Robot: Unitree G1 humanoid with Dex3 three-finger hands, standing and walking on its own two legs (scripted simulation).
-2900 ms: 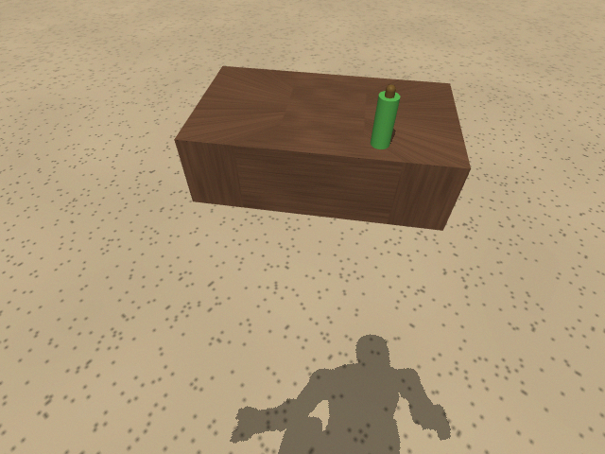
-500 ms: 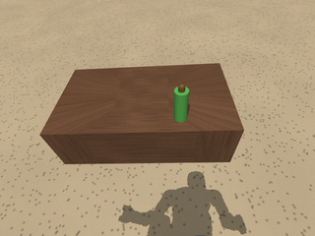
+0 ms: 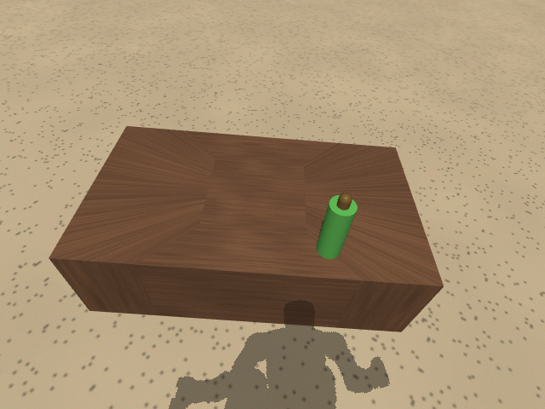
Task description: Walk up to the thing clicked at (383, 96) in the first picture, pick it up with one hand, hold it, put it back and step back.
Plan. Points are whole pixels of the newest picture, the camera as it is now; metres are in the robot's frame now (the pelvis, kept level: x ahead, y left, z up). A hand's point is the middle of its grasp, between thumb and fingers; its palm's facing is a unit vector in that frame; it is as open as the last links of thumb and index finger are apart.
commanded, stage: walk up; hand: right
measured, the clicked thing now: (336, 224) +0.66 -0.21 -0.27
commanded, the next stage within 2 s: none
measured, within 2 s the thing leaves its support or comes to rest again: neither
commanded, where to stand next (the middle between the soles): +0.26 +0.01 m, yaw -2 degrees
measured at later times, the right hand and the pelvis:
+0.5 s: hand (424, 408) +0.17 -0.26 -0.16, palm faces -0.02 +0.95 -0.30, open 7.4 cm; pelvis +0.14 +0.00 +0.00, yaw -2 degrees
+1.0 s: hand (395, 350) +0.26 -0.23 -0.13, palm faces -0.02 +0.90 -0.43, open 7.4 cm; pelvis +0.18 +0.04 +0.00, yaw -3 degrees
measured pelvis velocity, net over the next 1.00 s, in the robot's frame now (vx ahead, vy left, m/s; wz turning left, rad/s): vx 0.18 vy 0.04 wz -0.05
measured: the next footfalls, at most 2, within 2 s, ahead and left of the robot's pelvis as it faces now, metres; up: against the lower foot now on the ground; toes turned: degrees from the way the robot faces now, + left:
right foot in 0.36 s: +0.25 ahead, -0.12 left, +0.00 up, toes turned -5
left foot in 0.74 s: +0.29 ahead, +0.16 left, +0.00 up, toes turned +0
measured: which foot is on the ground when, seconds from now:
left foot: down 0.00-0.38, up 0.40-0.72, down 0.74-1.00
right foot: up 0.00-0.34, down 0.36-0.78, up 0.80-1.00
